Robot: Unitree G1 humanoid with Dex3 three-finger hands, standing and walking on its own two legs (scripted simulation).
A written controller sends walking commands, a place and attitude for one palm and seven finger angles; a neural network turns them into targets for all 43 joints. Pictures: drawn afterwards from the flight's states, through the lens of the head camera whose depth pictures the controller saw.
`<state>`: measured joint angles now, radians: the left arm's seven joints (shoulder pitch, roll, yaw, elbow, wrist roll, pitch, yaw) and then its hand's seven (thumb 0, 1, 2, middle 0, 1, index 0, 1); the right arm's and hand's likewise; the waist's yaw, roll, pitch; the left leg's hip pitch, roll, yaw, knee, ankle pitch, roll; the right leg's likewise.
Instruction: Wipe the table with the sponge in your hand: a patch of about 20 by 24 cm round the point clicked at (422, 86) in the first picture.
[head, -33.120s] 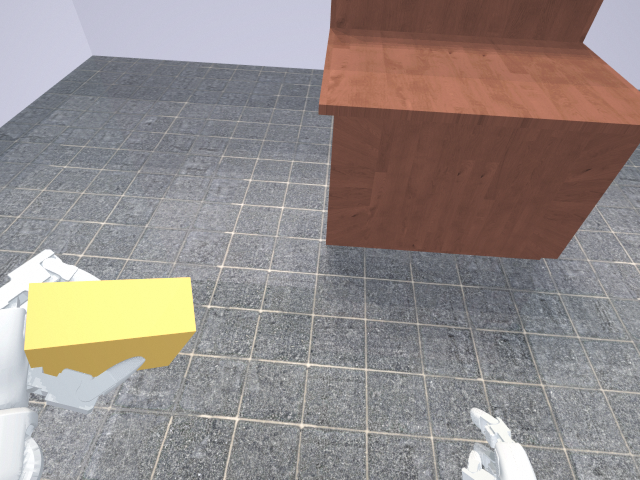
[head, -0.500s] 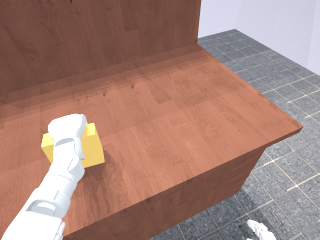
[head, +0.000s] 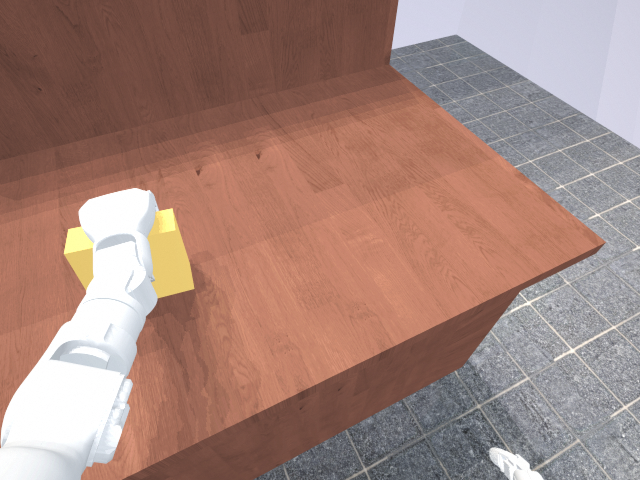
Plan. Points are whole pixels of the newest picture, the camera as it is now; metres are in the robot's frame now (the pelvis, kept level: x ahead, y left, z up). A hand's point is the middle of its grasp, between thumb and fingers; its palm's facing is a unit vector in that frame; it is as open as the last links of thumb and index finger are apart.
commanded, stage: wipe forward along the middle lane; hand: left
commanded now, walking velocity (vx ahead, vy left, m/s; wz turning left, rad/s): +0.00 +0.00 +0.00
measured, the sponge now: (140, 270) +0.40 +0.28 +0.00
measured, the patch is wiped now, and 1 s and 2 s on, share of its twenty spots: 0.95 0.95 0.95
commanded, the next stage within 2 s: slide back across to the first lane in 0.04 s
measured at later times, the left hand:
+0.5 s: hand (121, 237) +0.42 +0.30 +0.05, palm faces -0.06 -0.05 -1.00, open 9.7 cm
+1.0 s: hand (75, 257) +0.39 +0.35 +0.05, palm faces -0.09 -0.05 -0.99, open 9.7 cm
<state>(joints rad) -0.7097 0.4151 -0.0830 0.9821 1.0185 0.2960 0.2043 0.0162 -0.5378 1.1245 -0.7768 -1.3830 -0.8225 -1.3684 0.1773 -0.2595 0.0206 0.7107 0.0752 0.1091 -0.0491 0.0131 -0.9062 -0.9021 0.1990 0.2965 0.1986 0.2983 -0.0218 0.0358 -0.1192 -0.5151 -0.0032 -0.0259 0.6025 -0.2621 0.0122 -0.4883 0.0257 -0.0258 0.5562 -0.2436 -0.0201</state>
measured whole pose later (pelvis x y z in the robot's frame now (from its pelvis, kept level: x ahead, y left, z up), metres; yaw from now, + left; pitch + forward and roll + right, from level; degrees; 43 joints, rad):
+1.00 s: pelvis +0.04 +0.01 +0.01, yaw +0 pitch +8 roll -2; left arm -0.41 0.51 0.04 0.69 1.01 0.20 0.13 0.00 -0.51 1.12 -0.74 -1.41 -0.78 -1.42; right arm 0.16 -0.28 0.00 0.68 0.07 0.13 -0.03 0.01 -0.91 -0.90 0.20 0.30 0.20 0.30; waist 0.02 0.05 -0.11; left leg -0.39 -0.01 -0.02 0.55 -0.30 0.03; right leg -0.34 0.02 -0.02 0.46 -0.26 0.00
